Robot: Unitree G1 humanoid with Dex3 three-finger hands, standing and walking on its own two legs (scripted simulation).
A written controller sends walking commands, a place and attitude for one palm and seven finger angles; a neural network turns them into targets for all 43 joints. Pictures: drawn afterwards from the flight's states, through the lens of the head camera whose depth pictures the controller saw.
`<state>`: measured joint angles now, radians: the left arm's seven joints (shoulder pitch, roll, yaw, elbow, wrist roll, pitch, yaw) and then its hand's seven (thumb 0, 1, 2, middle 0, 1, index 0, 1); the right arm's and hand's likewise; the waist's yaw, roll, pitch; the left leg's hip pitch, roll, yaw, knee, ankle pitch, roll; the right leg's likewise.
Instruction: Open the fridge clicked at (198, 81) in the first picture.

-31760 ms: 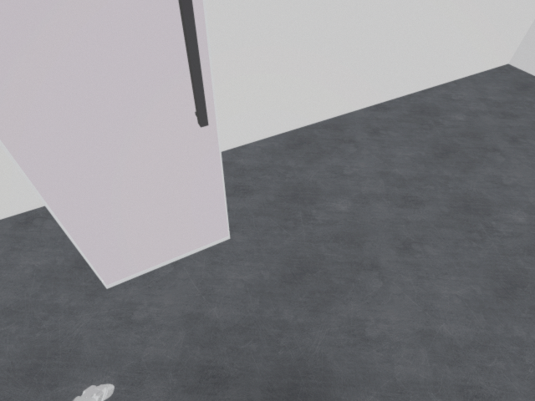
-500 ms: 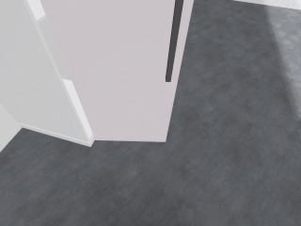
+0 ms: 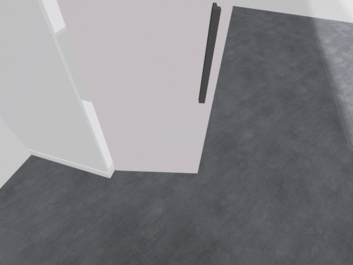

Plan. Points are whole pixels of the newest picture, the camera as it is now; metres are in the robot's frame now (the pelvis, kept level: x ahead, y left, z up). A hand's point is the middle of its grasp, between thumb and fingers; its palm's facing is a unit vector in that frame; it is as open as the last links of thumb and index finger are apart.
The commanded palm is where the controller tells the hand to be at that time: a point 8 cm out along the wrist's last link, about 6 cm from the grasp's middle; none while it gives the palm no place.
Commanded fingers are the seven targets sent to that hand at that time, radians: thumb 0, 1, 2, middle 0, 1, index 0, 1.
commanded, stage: look to check the result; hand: right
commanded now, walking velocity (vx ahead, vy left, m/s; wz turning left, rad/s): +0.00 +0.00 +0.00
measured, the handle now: (207, 59) +0.71 -0.04 +0.10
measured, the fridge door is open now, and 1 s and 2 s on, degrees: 75 75 75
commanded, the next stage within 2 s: stand and wait in 0.46 s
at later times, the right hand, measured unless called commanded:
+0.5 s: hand out of the picture -0.01 -0.16 -0.18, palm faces +0.02 +0.98 -0.18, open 7.3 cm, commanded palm none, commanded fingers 0.00 -0.90 -0.90 0.20 0.30 0.20 0.30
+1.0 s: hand out of the picture +0.00 -0.17 -0.18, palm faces +0.02 +0.98 -0.20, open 7.3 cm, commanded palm none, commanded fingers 0.00 -0.90 -0.90 0.20 0.30 0.20 0.30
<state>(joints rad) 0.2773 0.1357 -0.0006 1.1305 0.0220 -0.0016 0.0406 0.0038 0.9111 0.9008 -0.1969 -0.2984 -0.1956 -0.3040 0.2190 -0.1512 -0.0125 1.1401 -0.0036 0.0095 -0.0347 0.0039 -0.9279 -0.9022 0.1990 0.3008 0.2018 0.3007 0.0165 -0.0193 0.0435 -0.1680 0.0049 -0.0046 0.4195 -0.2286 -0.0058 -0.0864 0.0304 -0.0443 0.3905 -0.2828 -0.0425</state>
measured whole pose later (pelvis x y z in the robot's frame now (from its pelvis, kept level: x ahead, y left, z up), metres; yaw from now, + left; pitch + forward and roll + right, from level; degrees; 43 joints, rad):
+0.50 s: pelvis -0.01 +0.01 +0.00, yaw +0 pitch -1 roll +0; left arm 0.29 0.13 0.00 1.14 0.02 0.00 0.04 0.00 0.91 0.90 -0.20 -0.30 -0.20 -0.30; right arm 0.25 -0.13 -0.01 1.17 -0.01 0.01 -0.04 0.01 -0.92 -0.90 0.20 0.30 0.20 0.30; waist 0.01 -0.01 0.05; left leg -0.18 0.00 0.00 0.41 -0.20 0.00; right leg -0.11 0.02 -0.04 0.39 -0.27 -0.03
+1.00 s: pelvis -0.02 +0.01 +0.00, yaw +0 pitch -1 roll +0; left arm 0.28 0.14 0.00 1.13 0.02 0.00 0.04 0.00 0.91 0.90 -0.20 -0.30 -0.20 -0.30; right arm 0.23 -0.15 -0.01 1.15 -0.01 0.00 -0.03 0.01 -0.92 -0.90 0.20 0.30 0.20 0.30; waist 0.02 -0.01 0.06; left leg -0.19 -0.01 0.00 0.40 -0.20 0.01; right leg -0.12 0.02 -0.04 0.40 -0.26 -0.03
